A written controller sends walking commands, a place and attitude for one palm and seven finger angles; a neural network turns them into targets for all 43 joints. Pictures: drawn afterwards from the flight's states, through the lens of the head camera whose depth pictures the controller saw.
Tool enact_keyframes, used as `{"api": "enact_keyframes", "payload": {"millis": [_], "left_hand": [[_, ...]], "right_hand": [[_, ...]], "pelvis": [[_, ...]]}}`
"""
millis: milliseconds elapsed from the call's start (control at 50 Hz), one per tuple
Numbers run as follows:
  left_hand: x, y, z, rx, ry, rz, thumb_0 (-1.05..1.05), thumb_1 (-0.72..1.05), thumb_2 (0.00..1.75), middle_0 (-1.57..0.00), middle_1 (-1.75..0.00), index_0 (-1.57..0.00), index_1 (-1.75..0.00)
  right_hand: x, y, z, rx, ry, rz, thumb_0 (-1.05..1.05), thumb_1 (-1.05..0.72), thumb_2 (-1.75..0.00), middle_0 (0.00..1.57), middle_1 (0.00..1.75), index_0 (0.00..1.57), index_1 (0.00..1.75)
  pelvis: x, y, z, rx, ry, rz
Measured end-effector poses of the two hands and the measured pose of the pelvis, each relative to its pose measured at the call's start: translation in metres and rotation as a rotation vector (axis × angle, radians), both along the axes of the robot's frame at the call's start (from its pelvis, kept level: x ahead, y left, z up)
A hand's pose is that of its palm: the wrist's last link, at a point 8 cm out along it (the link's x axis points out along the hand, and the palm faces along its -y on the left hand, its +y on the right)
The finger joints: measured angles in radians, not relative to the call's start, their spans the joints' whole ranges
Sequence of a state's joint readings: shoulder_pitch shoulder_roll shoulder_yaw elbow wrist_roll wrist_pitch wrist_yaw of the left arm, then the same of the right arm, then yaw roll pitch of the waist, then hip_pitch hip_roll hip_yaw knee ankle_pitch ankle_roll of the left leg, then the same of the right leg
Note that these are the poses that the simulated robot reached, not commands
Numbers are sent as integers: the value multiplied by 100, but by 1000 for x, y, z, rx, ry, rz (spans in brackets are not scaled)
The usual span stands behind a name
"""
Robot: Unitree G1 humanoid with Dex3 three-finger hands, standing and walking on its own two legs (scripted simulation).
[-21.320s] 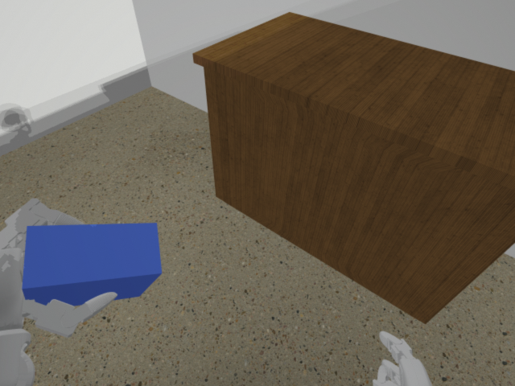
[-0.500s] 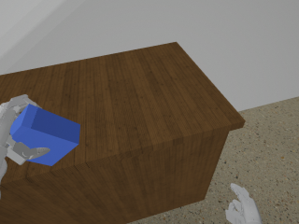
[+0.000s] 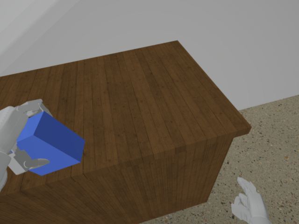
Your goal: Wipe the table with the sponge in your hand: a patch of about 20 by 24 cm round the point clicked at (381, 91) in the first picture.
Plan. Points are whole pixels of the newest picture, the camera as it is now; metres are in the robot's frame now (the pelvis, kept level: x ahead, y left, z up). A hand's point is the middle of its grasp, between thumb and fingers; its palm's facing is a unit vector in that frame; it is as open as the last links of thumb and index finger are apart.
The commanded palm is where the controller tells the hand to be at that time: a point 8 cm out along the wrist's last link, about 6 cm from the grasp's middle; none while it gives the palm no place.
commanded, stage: turn the palm down, sponge in hand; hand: left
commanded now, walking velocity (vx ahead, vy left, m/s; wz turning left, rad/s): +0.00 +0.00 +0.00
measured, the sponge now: (50, 150) +0.22 +0.27 +0.13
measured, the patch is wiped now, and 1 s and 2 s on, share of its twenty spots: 0.00 0.00 0.00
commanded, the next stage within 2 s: move the sponge above the wiping area in 1.08 s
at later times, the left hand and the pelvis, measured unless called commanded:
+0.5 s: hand (22, 130) +0.22 +0.29 +0.21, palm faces +0.17 -0.11 -0.98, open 10.4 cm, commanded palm +0.17 +0.31 +0.30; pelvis -0.02 +0.03 +0.01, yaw +0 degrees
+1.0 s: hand (20, 129) +0.21 +0.28 +0.23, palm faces +0.23 -0.01 -0.97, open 10.4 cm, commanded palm +0.17 +0.29 +0.30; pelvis -0.03 +0.01 +0.01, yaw +0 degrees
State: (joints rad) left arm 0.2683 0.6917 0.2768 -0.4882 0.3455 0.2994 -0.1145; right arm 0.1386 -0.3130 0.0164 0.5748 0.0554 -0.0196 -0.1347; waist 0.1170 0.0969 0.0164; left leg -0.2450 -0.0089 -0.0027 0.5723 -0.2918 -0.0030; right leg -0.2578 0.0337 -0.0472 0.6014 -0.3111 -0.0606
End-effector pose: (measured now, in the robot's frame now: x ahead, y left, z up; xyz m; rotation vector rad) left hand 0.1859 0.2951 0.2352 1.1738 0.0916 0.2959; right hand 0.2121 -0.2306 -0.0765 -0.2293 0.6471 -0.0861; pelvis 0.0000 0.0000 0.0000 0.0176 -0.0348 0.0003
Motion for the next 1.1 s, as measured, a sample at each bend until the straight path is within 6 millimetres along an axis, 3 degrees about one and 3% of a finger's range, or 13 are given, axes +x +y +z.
{"api": "enact_keyframes", "payload": {"millis": [100, 240, 340, 460, 540, 620, 680, 720, 780, 840, 900, 980, 1100], "left_hand": [[-2, -22, 19, 86, -118, -137, -1, -54, 103, -72, -132, -73, -131], [1, 23, 53, 146, -187, 111, 0, -54, 103, -72, -132, -73, -131], [1, 39, 41, 133, -71, 196, 0, -53, 103, -72, -133, -73, -132], [2, 5, 19, 195, 29, 31, 0, -54, 103, -72, -132, -73, -132], [2, -5, 39, 307, -41, -17, 0, -54, 103, -72, -132, -73, -131], [1, 9, 70, 325, -149, 76, 0, -54, 103, -73, -132, -73, -131], [-2, 23, 79, 305, -169, 159, 0, -54, 103, -72, -132, -73, -132], [-4, 27, 73, 281, -145, 195, 0, -53, 103, -72, -132, -73, -132], [-5, 23, 48, 230, -67, 187, 0, -53, 103, -72, -133, -72, -132], [-7, 6, 20, 197, 13, 124, 0, -53, 103, -72, -133, -72, -132], [-9, -13, 9, 230, 49, 43, 0, -53, 103, -72, -132, -73, -132], [-9, -22, 29, 342, -21, 11, 0, -54, 103, -73, -132, -73, -131], [-4, -3, 73, 341, -151, 147, 0, -54, 103, -73, -132, -73, -131]], "right_hand": [[16, 26, 17, 24, -71, 38, 2, -91, -90, 20, 30, 20, 30], [23, 61, 22, 93, -64, 106, 2, -90, -90, 20, 30, 20, 30], [21, 77, 21, 108, -50, 140, 2, -90, -90, 20, 30, 20, 30], [22, 91, 23, 90, -50, 175, 2, -90, -90, 20, 30, 20, 30], [22, 91, 23, 88, -45, 178, 2, -90, -90, 20, 30, 19, 30], [21, 89, 24, 105, -33, 180, 2, -90, -90, 20, 30, 19, 30], [20, 85, 25, 115, -29, 176, 2, -90, -90, 20, 30, 19, 30], [19, 82, 25, 122, -32, 171, 2, -90, -90, 20, 30, 20, 30], [17, 76, 25, 119, -36, 165, 2, -90, -90, 20, 30, 20, 30], [17, 71, 24, 101, -45, 162, 2, -90, -90, 20, 30, 20, 30], [18, 68, 24, 79, -52, 169, 2, -91, -90, 20, 30, 20, 30], [21, 68, 25, 80, -59, 181, 2, -91, -90, 20, 30, 20, 30], [21, 67, 27, 127, -63, 173, 2, -91, -90, 20, 30, 20, 30]], "pelvis": [[0, 8, 2, -8, -13, 0], [-9, 20, 7, -11, -22, 2], [-16, 26, 9, -10, -21, 10], [-20, 32, 10, -5, -34, 5], [-21, 32, 10, -4, -46, -5], [-22, 29, 12, -6, -47, -7], [-24, 27, 12, -6, -37, -3], [-25, 25, 12, -6, -31, -3], [-27, 23, 12, -6, -27, 3], [-28, 21, 11, -3, -33, 1], [-28, 18, 10, 0, -47, -2], [-27, 14, 10, 0, -64, -5], [-27, 7, 11, -1, -58, -5]]}}
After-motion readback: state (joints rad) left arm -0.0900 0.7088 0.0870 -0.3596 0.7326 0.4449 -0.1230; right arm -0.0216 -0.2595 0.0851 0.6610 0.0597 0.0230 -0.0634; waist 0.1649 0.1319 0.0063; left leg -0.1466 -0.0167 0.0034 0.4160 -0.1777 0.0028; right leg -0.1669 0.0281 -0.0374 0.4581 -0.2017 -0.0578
